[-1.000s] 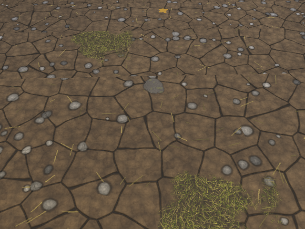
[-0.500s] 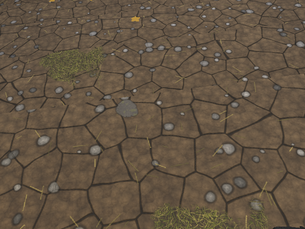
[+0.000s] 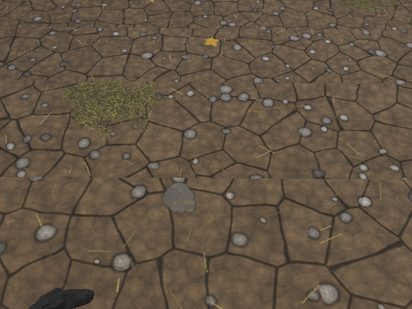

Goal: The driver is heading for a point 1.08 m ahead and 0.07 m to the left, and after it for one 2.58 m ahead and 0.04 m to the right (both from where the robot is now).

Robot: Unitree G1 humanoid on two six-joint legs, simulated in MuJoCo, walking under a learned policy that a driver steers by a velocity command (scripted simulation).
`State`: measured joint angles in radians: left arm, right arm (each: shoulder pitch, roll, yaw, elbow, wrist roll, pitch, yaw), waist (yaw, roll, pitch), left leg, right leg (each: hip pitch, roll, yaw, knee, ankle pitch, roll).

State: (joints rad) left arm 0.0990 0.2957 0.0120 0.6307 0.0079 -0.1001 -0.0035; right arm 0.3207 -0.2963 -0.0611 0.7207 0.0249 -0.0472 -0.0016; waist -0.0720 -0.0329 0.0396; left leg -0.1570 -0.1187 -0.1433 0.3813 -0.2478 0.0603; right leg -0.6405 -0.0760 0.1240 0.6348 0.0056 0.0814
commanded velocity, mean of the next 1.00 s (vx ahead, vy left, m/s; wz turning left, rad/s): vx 0.50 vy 0.00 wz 0.22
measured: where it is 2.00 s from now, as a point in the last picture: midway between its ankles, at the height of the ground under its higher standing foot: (174, 154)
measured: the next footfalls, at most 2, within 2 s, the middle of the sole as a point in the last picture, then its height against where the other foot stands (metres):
right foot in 0.10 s outside the picture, level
left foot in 0.64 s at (138, 303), level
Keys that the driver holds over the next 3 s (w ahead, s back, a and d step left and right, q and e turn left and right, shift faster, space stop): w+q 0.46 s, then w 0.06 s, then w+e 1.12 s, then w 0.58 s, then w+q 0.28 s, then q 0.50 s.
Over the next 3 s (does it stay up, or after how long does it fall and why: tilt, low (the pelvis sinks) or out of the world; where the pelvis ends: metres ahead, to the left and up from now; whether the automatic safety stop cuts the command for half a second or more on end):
stays up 1.57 0.01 -0.19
